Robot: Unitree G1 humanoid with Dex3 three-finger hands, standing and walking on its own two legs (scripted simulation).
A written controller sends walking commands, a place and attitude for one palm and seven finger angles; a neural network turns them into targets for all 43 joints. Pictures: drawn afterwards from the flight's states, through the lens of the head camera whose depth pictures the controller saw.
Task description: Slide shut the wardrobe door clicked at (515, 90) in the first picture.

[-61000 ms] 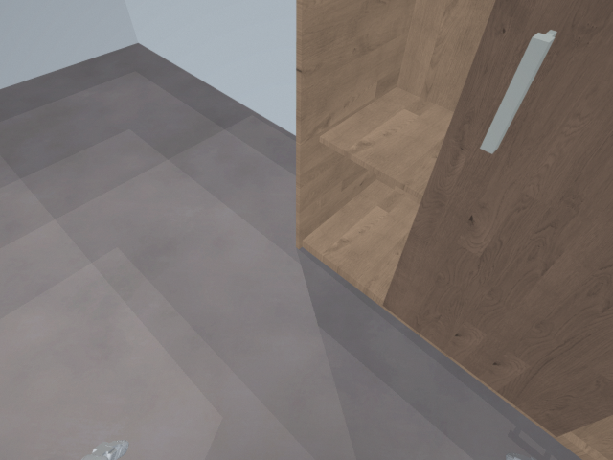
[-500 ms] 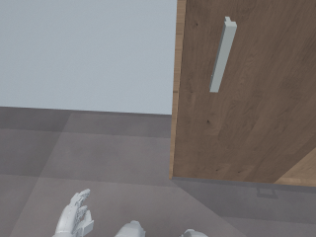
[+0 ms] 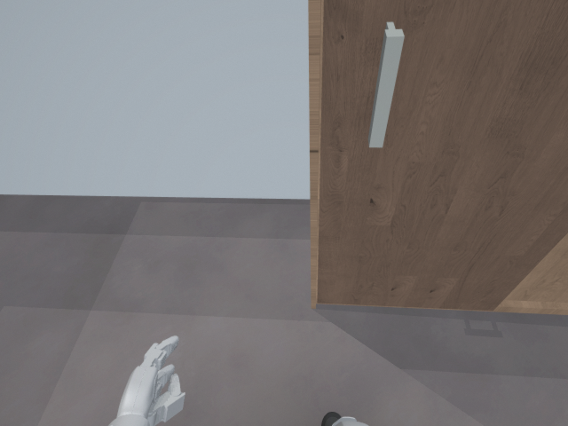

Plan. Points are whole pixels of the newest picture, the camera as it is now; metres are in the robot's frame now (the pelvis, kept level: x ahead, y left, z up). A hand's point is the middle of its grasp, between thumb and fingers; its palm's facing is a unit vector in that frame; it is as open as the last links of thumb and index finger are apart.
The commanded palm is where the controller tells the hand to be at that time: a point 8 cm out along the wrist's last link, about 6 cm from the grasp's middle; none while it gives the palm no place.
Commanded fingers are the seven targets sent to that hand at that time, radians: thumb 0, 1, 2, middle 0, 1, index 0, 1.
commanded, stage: step back with the hand held close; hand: right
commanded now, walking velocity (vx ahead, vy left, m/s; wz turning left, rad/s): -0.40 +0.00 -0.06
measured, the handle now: (382, 88) +0.59 -0.17 +0.16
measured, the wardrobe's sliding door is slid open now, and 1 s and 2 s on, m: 0.00 0.00 0.00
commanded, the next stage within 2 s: stop stepping back and stand still in 0.16 s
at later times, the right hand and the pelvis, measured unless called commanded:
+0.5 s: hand out of the picture +0.06 -0.29 +0.18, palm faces +0.50 +0.79 -0.37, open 7.4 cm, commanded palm +0.03 -0.31 +0.19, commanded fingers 0.00 -0.90 -0.90 0.20 0.30 0.20 0.30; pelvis -0.12 -0.01 +0.01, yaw +1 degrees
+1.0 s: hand out of the picture +0.04 -0.33 +0.17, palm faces +0.52 +0.78 -0.36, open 7.4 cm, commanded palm -0.03 -0.34 +0.19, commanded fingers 0.00 -0.90 -0.90 0.20 0.30 0.20 0.30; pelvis -0.17 -0.04 +0.00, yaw +0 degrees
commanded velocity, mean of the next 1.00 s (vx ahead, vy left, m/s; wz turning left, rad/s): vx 0.04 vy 0.03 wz -0.03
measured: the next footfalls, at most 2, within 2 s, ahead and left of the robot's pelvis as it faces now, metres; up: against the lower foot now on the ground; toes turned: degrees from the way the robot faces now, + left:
left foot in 0.02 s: -0.06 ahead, +0.10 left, +0.00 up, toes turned +2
right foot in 0.52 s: -0.09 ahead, -0.14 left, +0.00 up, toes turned -3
